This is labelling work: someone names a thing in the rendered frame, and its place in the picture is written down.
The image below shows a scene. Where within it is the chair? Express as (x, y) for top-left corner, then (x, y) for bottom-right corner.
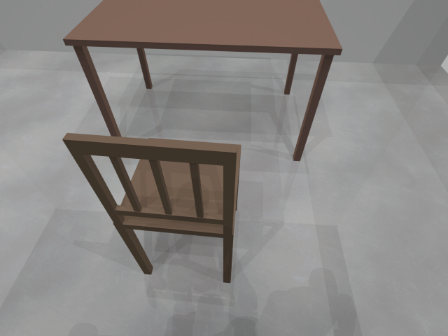
(62, 133), (242, 283)

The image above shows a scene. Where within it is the table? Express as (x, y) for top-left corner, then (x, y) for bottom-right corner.
(63, 0), (342, 161)

